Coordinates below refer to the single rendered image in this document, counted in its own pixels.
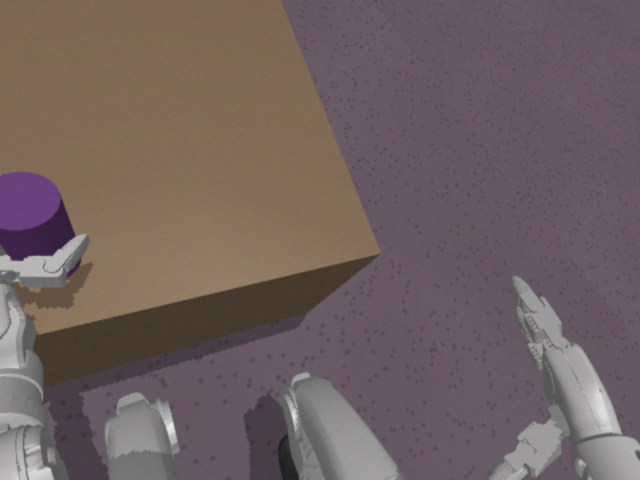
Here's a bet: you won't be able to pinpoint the right robot foot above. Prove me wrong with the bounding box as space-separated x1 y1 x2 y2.
278 434 299 480

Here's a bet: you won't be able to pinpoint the can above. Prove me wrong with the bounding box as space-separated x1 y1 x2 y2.
0 172 81 277

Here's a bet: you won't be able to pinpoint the right robot hand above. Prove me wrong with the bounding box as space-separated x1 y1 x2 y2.
486 275 622 480

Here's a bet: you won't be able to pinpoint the right robot arm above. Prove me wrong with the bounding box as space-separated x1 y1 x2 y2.
570 434 640 480

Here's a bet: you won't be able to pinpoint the left robot arm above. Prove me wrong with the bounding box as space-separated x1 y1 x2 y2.
0 283 69 480

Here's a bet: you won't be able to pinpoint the left robot hand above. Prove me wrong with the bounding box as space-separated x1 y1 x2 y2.
0 234 89 287

